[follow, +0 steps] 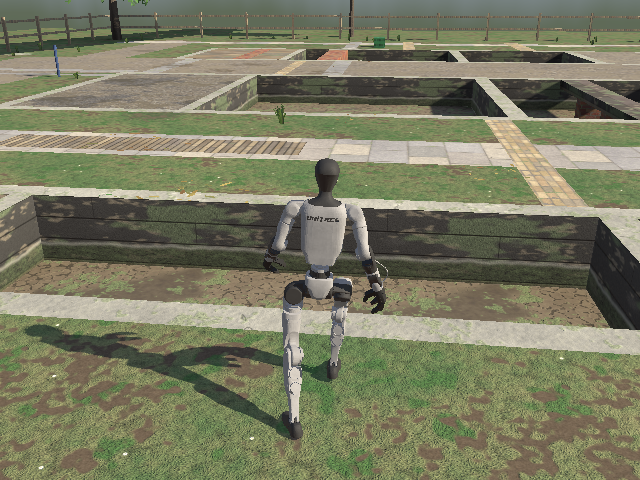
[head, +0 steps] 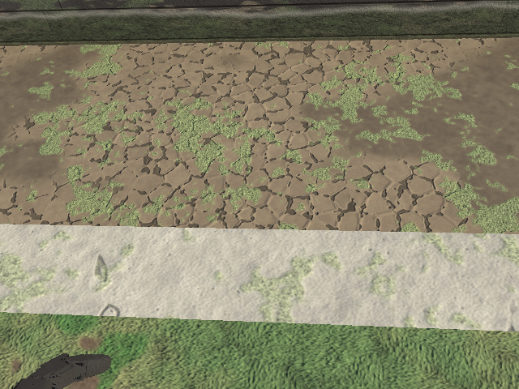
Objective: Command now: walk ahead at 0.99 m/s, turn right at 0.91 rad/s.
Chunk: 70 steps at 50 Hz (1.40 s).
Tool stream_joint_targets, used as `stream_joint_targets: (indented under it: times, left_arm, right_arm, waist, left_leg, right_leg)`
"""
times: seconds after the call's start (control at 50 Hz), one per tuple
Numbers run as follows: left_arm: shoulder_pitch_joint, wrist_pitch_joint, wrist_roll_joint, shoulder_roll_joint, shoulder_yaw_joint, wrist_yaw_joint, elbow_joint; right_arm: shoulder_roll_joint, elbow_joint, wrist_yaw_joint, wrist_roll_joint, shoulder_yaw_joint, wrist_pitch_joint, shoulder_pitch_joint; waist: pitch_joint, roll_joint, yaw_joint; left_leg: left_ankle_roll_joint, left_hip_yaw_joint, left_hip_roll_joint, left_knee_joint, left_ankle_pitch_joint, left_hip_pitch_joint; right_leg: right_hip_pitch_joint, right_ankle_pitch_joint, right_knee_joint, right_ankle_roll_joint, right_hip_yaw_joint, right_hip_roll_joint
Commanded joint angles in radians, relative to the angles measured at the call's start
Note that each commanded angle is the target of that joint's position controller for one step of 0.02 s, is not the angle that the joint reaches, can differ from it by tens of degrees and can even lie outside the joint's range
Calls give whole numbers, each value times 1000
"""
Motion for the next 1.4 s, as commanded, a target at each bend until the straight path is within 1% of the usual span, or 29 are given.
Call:
stream_joint_targets:
  times: [0.02,0.04,0.06,0.08,0.1,0.12,0.16,0.24,0.36,0.4,0.42,0.44,0.46,0.5,0.54,0.64,0.8,0.82,0.84,0.86,0.9,1.08,1.16,1.24,1.26,1.28,1.3,1.34,1.4]
  left_arm:
    - [557,25,-9,247,117,14,86]
    - [570,35,-16,274,117,29,130]
    - [436,5,12,320,99,24,54]
    - [400,-21,21,226,85,14,-2]
    - [400,-47,32,198,80,11,4]
    - [331,-66,39,188,75,3,2]
    - [197,-80,53,179,73,15,-33]
    - [203,-46,13,129,58,80,-13]
    - [317,36,26,53,50,144,55]
    - [269,27,35,14,37,145,59]
    - [229,23,45,-8,25,136,59]
    - [368,26,66,-93,5,119,60]
    - [619,30,24,-47,8,96,116]
    - [334,53,35,107,38,92,88]
    - [113,59,65,100,39,104,8]
    - [105,47,62,-30,-1,116,20]
    - [162,14,45,32,40,78,74]
    - [206,13,60,87,55,79,83]
    - [150,14,93,153,64,69,69]
    - [19,7,124,102,48,66,24]
    - [-111,10,89,11,20,85,-18]
    - [102,63,76,64,23,121,7]
    - [84,63,48,61,17,95,21]
    - [142,62,-5,75,16,87,67]
    - [161,49,-1,73,18,85,62]
    - [166,30,12,24,9,76,31]
    - [96,21,5,40,13,81,1]
    - [79,44,6,77,46,96,10]
    - [226,112,15,62,69,123,59]
  right_arm:
    - [-252,-141,-1,16,-52,-3,-218]
    - [-71,-139,4,-2,1,-23,-207]
    - [43,-230,14,7,43,-70,-53]
    - [-98,-256,17,21,31,-109,-154]
    - [-133,-275,13,44,20,-119,-266]
    - [-112,-264,-1,26,23,-116,-292]
    - [-112,-243,-6,-6,16,-87,-228]
    - [-51,-273,-9,-48,27,-38,-353]
    - [-12,-285,9,-15,18,-38,-373]
    - [-37,-239,21,-25,1,-57,-234]
    - [-46,-186,29,-40,-3,-66,-85]
    - [-77,-147,35,-63,6,-62,-16]
    - [-30,-138,44,-65,30,-59,-76]
    - [-38,-212,33,0,11,-10,-229]
    - [-115,-239,8,-4,-7,27,-239]
    - [-85,-248,-32,0,-18,102,-170]
    - [-116,-299,-51,41,-53,149,-165]
    - [-89,-305,-51,48,-46,148,-151]
    - [-56,-312,-50,67,-49,145,-130]
    - [-117,-285,-49,41,-69,128,-83]
    - [-132,-221,-55,21,-71,143,-5]
    - [-35,-309,-49,27,14,155,-167]
    - [-4,-249,-48,7,40,135,-132]
    - [-38,-169,-41,-3,33,124,-56]
    - [-106,-174,-45,-11,17,125,-43]
    - [-183,-168,-49,-18,-8,138,-66]
    - [-158,-161,-42,-25,-13,145,-73]
    - [-99,-185,-44,-56,1,130,-147]
    - [-31,-210,-45,-36,22,95,-285]
  waist:
    - [-198,75,375]
    - [-82,-195,310]
    - [-266,-490,87]
    - [-313,-262,157]
    - [-170,-97,152]
    - [-74,89,89]
    - [-36,60,-3]
    - [-5,68,14]
    - [-130,-112,105]
    - [-147,-108,16]
    - [-195,-81,-54]
    - [-324,218,28]
    - [-429,286,151]
    - [-233,116,67]
    - [-135,-16,53]
    - [-163,108,68]
    - [-147,201,101]
    - [-183,85,111]
    - [-149,-245,64]
    - [-103,-229,15]
    - [-71,-105,-35]
    - [-75,-95,109]
    - [-88,-151,86]
    - [-75,-163,34]
    - [-132,-99,39]
    - [-157,135,73]
    - [-146,269,19]
    - [-74,219,10]
    - [-41,155,89]
  left_leg:
    - [146,-68,197,626,1430,-443]
    - [88,-108,9,1105,278,-733]
    - [83,-324,-141,1402,-134,-1074]
    - [135,-469,-83,1328,1,-1132]
    - [157,-450,-60,1237,78,-1142]
    - [155,-455,-20,1130,136,-1063]
    - [106,-484,19,1020,158,-913]
    - [38,-356,-32,673,302,-816]
    - [25,-306,-140,248,772,-585]
    - [43,-298,-115,158,844,-497]
    - [74,-316,-72,101,982,-387]
    - [268,-694,188,172,1413,-133]
    - [458,-1100,354,160,1120,-74]
    - [424,-1057,236,54,432,-257]
    - [366,-991,142,-9,236,-472]
    - [298,-829,2,-25,357,-552]
    - [197,-966,-19,-101,-132,-689]
    - [160,-880,-98,59,-214,-777]
    - [132,-607,-271,414,-187,-911]
    - [95,-588,-219,639,-102,-932]
    - [64,-513,-177,852,52,-874]
    - [-53,-372,-22,847,86,-942]
    - [9,-332,-32,513,-50,-715]
    - [87,-308,-51,51,341,-433]
    - [123,-390,39,100,481,-304]
    - [198,-457,164,189,676,-253]
    - [291,-513,238,100,574,-363]
    - [364,-556,315,16,517,-437]
    - [323,-426,286,26,571,-483]
  right_leg:
    - [851,-70,-45,-96,-36,142]
    - [936,-86,-106,-135,175,74]
    - [1125,-388,-373,-347,800,-96]
    - [1105,-673,-585,-316,1019,-173]
    - [956,-707,-647,-264,1013,-172]
    - [774,-533,-635,-218,937,-145]
    - [556,-72,-562,-215,738,-71]
    - [343,486,-451,-146,407,88]
    - [386,219,-258,2,388,142]
    - [459,261,-99,17,368,126]
    - [481,224,97,59,303,162]
    - [296,-613,516,134,301,298]
    - [220,-660,634,145,449,276]
    - [89,-523,671,174,286,168]
    - [106,-424,600,170,263,183]
    - [289,-451,135,157,203,192]
    - [607,-201,-363,89,234,142]
    - [704,-274,-488,23,377,-6]
    - [666,-347,-607,-81,656,-237]
    - [537,-267,-635,-100,678,-279]
    - [459,-153,-574,-47,432,-165]
    - [662,48,-489,-146,272,-164]
    - [571,35,-484,-158,284,-156]
    - [457,94,-466,-89,347,-129]
    - [378,-20,-425,-23,340,-98]
    - [254,-236,-328,45,218,16]
    - [216,-357,-213,94,104,86]
    - [129,-515,158,133,103,91]
    - [88,-449,423,183,173,64]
